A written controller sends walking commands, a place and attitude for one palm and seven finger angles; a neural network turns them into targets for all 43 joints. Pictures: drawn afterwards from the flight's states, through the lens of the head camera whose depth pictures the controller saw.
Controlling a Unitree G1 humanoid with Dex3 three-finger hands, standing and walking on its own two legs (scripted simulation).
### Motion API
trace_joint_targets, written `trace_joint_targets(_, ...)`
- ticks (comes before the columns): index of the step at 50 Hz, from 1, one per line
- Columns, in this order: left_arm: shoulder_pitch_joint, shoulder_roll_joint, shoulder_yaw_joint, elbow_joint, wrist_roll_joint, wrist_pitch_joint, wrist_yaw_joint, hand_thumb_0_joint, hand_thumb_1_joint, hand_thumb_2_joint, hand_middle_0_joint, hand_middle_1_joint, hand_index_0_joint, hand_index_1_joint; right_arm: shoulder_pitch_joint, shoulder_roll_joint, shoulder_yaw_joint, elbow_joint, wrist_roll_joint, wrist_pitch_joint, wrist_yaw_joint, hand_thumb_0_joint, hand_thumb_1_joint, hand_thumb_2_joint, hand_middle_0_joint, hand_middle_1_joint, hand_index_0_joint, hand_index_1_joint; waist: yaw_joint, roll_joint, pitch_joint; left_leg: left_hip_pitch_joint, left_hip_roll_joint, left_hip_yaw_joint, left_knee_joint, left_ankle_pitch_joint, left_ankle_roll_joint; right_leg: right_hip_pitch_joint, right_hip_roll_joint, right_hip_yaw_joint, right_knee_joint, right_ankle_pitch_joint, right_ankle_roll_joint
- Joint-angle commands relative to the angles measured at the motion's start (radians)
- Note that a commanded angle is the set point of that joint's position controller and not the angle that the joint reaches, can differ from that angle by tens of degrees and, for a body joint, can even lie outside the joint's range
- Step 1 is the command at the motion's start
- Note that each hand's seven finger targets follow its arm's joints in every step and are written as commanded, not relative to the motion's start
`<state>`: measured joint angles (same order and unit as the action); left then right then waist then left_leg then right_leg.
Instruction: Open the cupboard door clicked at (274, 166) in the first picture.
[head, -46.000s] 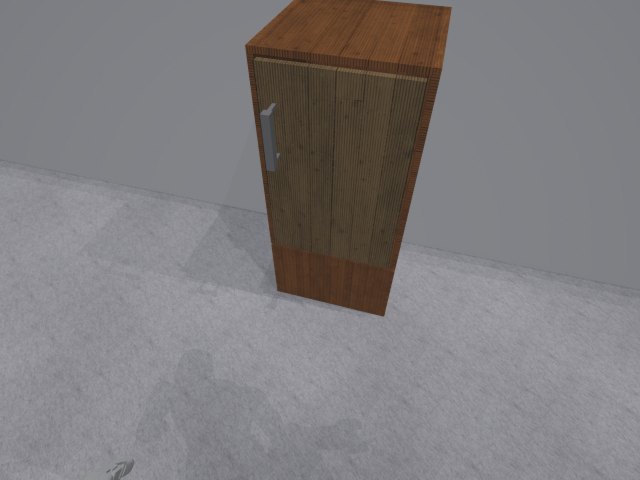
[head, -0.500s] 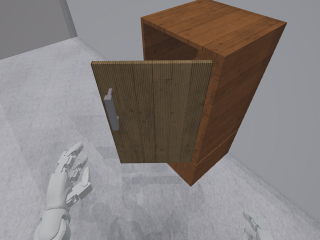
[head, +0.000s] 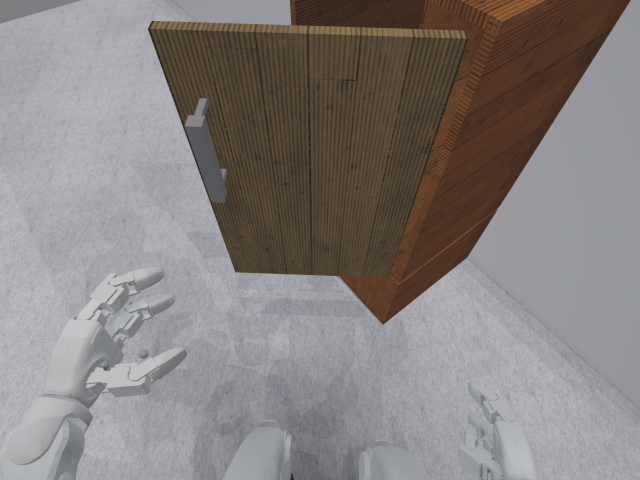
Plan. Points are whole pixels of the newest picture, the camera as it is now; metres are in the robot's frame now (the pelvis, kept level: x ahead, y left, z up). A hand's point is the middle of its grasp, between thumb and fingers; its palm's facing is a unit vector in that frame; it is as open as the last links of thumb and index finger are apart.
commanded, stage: raise the hand with hooked fingers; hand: left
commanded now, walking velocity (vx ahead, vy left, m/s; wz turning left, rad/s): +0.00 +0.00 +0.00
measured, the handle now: (211, 153) +0.55 +0.20 +0.05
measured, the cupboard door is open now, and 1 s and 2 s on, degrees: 50 50 50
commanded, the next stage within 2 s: move the hooked fingers beside the handle in 1.34 s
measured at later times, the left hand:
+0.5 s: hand (72, 324) +0.27 +0.28 +0.07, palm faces +0.06 -1.00 -0.07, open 13.4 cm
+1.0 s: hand (59, 300) +0.29 +0.31 +0.07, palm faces +0.00 -1.00 -0.04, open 14.0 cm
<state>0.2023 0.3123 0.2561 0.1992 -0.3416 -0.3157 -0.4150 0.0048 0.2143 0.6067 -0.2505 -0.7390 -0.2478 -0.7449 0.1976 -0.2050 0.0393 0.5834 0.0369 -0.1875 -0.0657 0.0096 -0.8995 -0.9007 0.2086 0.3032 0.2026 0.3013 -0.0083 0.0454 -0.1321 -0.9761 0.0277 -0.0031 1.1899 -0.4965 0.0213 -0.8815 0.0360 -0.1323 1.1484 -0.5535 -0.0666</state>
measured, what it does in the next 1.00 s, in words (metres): stands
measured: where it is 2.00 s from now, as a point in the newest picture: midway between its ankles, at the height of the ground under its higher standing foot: outside the picture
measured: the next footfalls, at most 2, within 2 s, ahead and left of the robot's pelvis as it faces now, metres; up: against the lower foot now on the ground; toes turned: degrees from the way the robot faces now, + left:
none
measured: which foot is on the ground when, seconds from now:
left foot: down 0.00-1.00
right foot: down 0.00-1.00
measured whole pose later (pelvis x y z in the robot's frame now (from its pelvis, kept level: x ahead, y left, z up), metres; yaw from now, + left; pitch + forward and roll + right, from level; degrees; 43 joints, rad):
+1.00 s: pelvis +0.00 +0.04 +0.03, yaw -1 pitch +14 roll -4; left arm 0.00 0.42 0.40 0.43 -0.36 -0.35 -0.48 -0.01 -0.50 0.30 -0.30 -1.20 -0.30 -1.20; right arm 0.31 -0.29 0.02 0.56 0.04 -0.17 -0.06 0.01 -0.90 -0.90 0.21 0.30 0.20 0.30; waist -0.03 0.03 -0.12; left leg -0.86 0.00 0.03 1.04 -0.43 0.08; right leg -0.76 0.02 -0.09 0.98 -0.47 -0.01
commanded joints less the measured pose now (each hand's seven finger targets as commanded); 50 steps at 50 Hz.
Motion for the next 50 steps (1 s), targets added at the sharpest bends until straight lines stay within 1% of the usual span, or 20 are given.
trace_joint_targets(1, 0.100, 0.175, 0.230, -0.283, -0.068, -0.061, 0.062, 0.000, -0.010, 0.510, -0.265, -0.885, -0.265, -0.885, -0.008, -0.144, -0.092, -0.183, -0.001, -0.052, -0.006, 0.000, -0.900, -0.900, 0.200, 0.300, 0.200, 0.300, 0.073, -0.057, -0.405, 0.206, -0.022, -0.038, -0.168, 0.396, 0.008, 0.396, -0.051, 0.196, -0.214, 0.595, 0.093)
trace_joint_targets(2, 0.126, 0.158, 0.226, -0.284, -0.058, -0.094, 0.086, 0.000, -0.033, 0.500, -0.267, -0.900, -0.267, -0.900, -0.004, -0.136, -0.097, -0.168, -0.006, -0.054, 0.000, 0.000, -0.900, -0.900, 0.200, 0.300, 0.200, 0.300, 0.071, -0.057, -0.377, 0.220, -0.020, -0.036, -0.181, 0.412, 0.005, 0.373, -0.043, 0.174, -0.204, 0.615, 0.084)
trace_joint_targets(5, 0.057, 0.110, 0.140, -0.251, -0.015, -0.182, 0.114, 0.000, -0.103, 0.470, -0.272, -0.945, -0.272, -0.945, 0.004, -0.148, -0.100, -0.137, -0.018, -0.054, 0.012, 0.000, -0.900, -0.900, 0.200, 0.300, 0.200, 0.300, 0.020, -0.044, -0.234, 0.228, -0.015, -0.042, -0.177, 0.396, 0.009, 0.205, -0.015, 0.124, -0.176, 0.494, 0.064)
trace_joint_targets(7, 0.023, 0.098, 0.104, -0.176, 0.012, -0.209, 0.096, 0.000, -0.150, 0.450, -0.275, -0.975, -0.275, -0.975, 0.024, -0.172, -0.104, -0.120, -0.018, -0.051, 0.016, 0.000, -0.900, -0.900, 0.200, 0.300, 0.200, 0.300, -0.013, -0.034, -0.204, 0.219, -0.013, -0.045, -0.169, 0.349, 0.010, 0.114, -0.006, 0.101, -0.168, 0.380, 0.055)
trace_joint_targets(9, 0.001, 0.096, 0.081, -0.146, 0.007, -0.214, 0.058, 0.000, -0.197, 0.430, -0.278, -1.005, -0.278, -1.005, 0.034, -0.191, -0.106, -0.123, -0.011, -0.055, 0.014, 0.000, -0.900, -0.900, 0.200, 0.300, 0.200, 0.300, -0.025, -0.008, -0.203, 0.227, -0.013, -0.048, -0.173, 0.298, 0.009, 0.072, -0.006, 0.097, -0.179, 0.295, 0.050)
trace_joint_targets(12, -0.018, 0.147, 0.113, -0.191, -0.019, -0.194, 0.011, 0.000, -0.267, 0.400, -0.283, -1.050, -0.283, -1.050, 0.044, -0.211, -0.110, -0.145, -0.001, -0.060, 0.005, 0.000, -0.900, -0.900, 0.200, 0.300, 0.200, 0.300, -0.005, 0.020, -0.302, 0.310, -0.009, -0.057, -0.202, 0.341, 0.007, 0.112, -0.003, 0.091, -0.190, 0.304, 0.044)
trace_joint_targets(15, -0.040, 0.231, 0.181, -0.277, -0.032, -0.182, 0.023, 0.000, -0.337, 0.370, -0.288, -1.095, -0.288, -1.095, 0.049, -0.213, -0.107, -0.153, -0.002, -0.063, 0.000, 0.000, -0.900, -0.900, 0.200, 0.300, 0.200, 0.300, 0.023, 0.075, -0.367, 0.399, -0.001, -0.075, -0.231, 0.432, -0.009, 0.135, 0.003, 0.076, -0.185, 0.325, 0.034)
trace_joint_targets(16, -0.042, 0.215, 0.175, -0.306, -0.034, -0.185, 0.034, 0.000, -0.360, 0.360, -0.290, -1.110, -0.290, -1.110, 0.047, -0.206, -0.105, -0.158, -0.002, -0.061, 0.002, 0.000, -0.900, -0.900, 0.200, 0.300, 0.200, 0.300, 0.026, 0.082, -0.376, 0.424, 0.001, -0.080, -0.244, 0.445, -0.015, 0.130, 0.002, 0.068, -0.187, 0.316, 0.036)
trace_joint_targets(18, -0.034, 0.206, 0.184, -0.299, -0.033, -0.189, 0.068, 0.000, -0.407, 0.340, -0.293, -1.140, -0.293, -1.140, 0.041, -0.197, -0.101, -0.153, -0.004, -0.055, 0.004, 0.000, -0.900, -0.900, 0.200, 0.300, 0.200, 0.300, 0.029, 0.097, -0.330, 0.438, 0.006, -0.089, -0.262, 0.458, -0.028, 0.113, 0.006, 0.057, -0.194, 0.298, 0.034)
trace_joint_targets(20, -0.062, 0.209, 0.190, -0.238, -0.025, -0.180, 0.086, 0.000, -0.453, 0.320, -0.297, -1.170, -0.297, -1.170, 0.044, -0.203, -0.098, -0.151, -0.006, -0.041, 0.005, 0.000, -0.900, -0.900, 0.200, 0.300, 0.200, 0.300, 0.016, 0.074, -0.262, 0.404, 0.007, -0.097, -0.272, 0.398, -0.031, 0.088, 0.011, 0.049, -0.199, 0.260, 0.030)
trace_joint_targets(24, -0.115, 0.177, 0.146, -0.092, -0.010, -0.134, 0.061, 0.000, -0.500, 0.300, -0.300, -1.200, -0.300, -1.200, 0.046, -0.219, -0.089, -0.161, -0.001, -0.020, 0.003, 0.000, -0.900, -0.900, 0.200, 0.300, 0.200, 0.300, -0.013, 0.032, -0.179, 0.345, 0.004, -0.108, -0.305, 0.231, -0.030, 0.050, 0.008, 0.041, -0.221, 0.179, 0.036)
trace_joint_targets(28, -0.219, 0.218, 0.139, -0.069, -0.010, -0.090, -0.002, 0.000, -0.500, 0.300, -0.300, -1.200, -0.300, -1.200, 0.047, -0.232, -0.083, -0.182, 0.009, -0.016, -0.008, 0.000, -0.900, -0.900, 0.200, 0.300, 0.200, 0.300, -0.014, 0.057, -0.204, 0.372, 0.000, -0.117, -0.336, 0.175, -0.024, 0.074, 0.005, 0.050, -0.251, 0.156, 0.032)
trace_joint_targets(31, -0.286, 0.265, 0.172, -0.107, -0.017, -0.107, -0.013, 0.000, -0.500, 0.300, -0.300, -1.200, -0.300, -1.200, 0.051, -0.232, -0.080, -0.177, 0.007, -0.023, -0.014, 0.000, -0.900, -0.900, 0.200, 0.300, 0.200, 0.300, -0.011, 0.065, -0.245, 0.422, 0.004, -0.126, -0.340, 0.195, -0.024, 0.083, 0.009, 0.057, -0.259, 0.159, 0.028)
trace_joint_targets(35, -0.352, 0.332, 0.233, -0.083, -0.023, -0.148, 0.001, 0.000, -0.500, 0.300, -0.300, -1.200, -0.300, -1.200, 0.047, -0.230, -0.070, -0.158, -0.001, -0.030, -0.018, 0.000, -0.900, -0.900, 0.200, 0.300, 0.200, 0.300, -0.004, 0.089, -0.217, 0.417, 0.002, -0.142, -0.362, 0.137, -0.030, 0.073, 0.011, 0.059, -0.257, 0.129, 0.022)
trace_joint_targets(39, -0.361, 0.324, 0.232, 0.018, -0.026, -0.139, -0.022, 0.000, -0.500, 0.300, -0.300, -1.200, -0.300, -1.200, 0.052, -0.234, -0.069, -0.149, 0.003, -0.026, -0.019, 0.000, -0.900, -0.900, 0.200, 0.300, 0.200, 0.300, -0.008, 0.089, -0.199, 0.402, -0.001, -0.131, -0.370, 0.110, -0.025, 0.077, 0.004, 0.060, -0.269, 0.123, 0.026)
trace_joint_targets(42, -0.372, 0.337, 0.232, 0.074, -0.032, -0.103, -0.061, 0.000, -0.500, 0.300, -0.300, -1.200, -0.300, -1.200, 0.067, -0.243, -0.070, -0.152, 0.008, -0.023, -0.020, 0.000, -0.900, -0.900, 0.200, 0.300, 0.200, 0.300, -0.008, 0.064, -0.211, 0.396, -0.004, -0.121, -0.369, 0.140, -0.016, 0.106, 0.004, 0.063, -0.284, 0.143, 0.027)
trace_joint_targets(45, -0.340, 0.311, 0.207, 0.060, -0.042, -0.087, -0.086, 0.000, -0.500, 0.300, -0.300, -1.200, -0.300, -1.200, 0.077, -0.243, -0.076, -0.160, 0.010, -0.032, -0.017, 0.000, -0.900, -0.900, 0.200, 0.300, 0.200, 0.300, -0.001, 0.069, -0.249, 0.429, -0.004, -0.112, -0.355, 0.228, -0.013, 0.130, 0.006, 0.063, -0.288, 0.186, 0.025)
trace_joint_targets(46, -0.338, 0.316, 0.210, 0.043, -0.041, -0.090, -0.086, 0.000, -0.500, 0.300, -0.300, -1.200, -0.300, -1.200, 0.083, -0.244, -0.078, -0.159, 0.009, -0.034, -0.014, 0.000, -0.900, -0.900, 0.200, 0.300, 0.200, 0.300, 0.000, 0.084, -0.264, 0.446, -0.003, -0.110, -0.350, 0.258, -0.015, 0.127, 0.005, 0.063, -0.288, 0.198, 0.026)
trace_joint_targets(48, -0.329, 0.318, 0.221, 0.035, -0.049, -0.100, -0.076, 0.000, -0.500, 0.300, -0.300, -1.200, -0.300, -1.200, 0.084, -0.243, -0.081, -0.159, 0.006, -0.036, -0.007, 0.000, -0.900, -0.900, 0.200, 0.300, 0.200, 0.300, -0.003, 0.055, -0.244, 0.432, -0.003, -0.110, -0.346, 0.255, -0.013, 0.118, 0.008, 0.062, -0.289, 0.198, 0.029)
trace_joint_targets(50, -0.332, 0.363, 0.269, 0.043, -0.048, -0.117, -0.055, 0.000, -0.500, 0.300, -0.300, -1.200, -0.300, -1.200, 0.091, -0.247, -0.082, -0.151, -0.001, -0.036, -0.005, 0.000, -0.900, -0.900, 0.200, 0.300, 0.200, 0.300, 0.003, 0.035, -0.222, 0.402, -0.004, -0.108, -0.337, 0.275, -0.014, 0.122, 0.010, 0.062, -0.278, 0.207, 0.025)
